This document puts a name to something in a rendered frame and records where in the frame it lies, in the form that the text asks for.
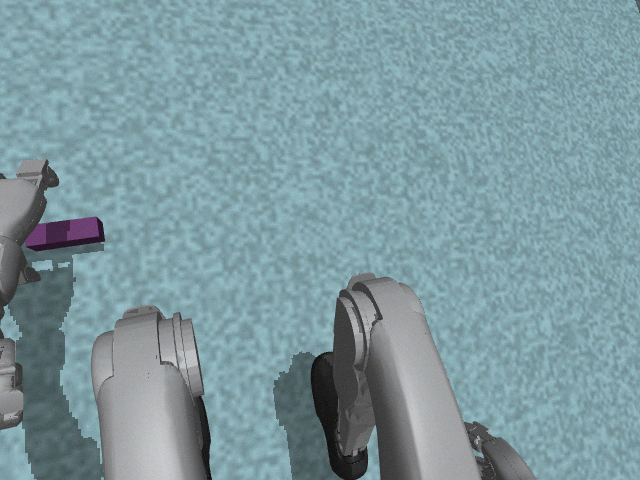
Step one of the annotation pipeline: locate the right robot foot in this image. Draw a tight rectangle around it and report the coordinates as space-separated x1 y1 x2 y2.
311 352 368 480

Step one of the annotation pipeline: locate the small box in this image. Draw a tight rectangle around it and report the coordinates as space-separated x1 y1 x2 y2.
25 216 105 251

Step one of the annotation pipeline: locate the right robot hand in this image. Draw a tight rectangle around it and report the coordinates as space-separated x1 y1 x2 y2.
464 421 537 480

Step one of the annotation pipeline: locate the left robot foot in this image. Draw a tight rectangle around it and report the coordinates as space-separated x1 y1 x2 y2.
196 396 212 480

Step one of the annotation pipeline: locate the left robot hand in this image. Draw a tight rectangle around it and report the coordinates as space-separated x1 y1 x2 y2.
0 159 59 285

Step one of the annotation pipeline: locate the left robot arm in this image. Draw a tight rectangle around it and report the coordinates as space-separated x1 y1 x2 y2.
0 236 23 430

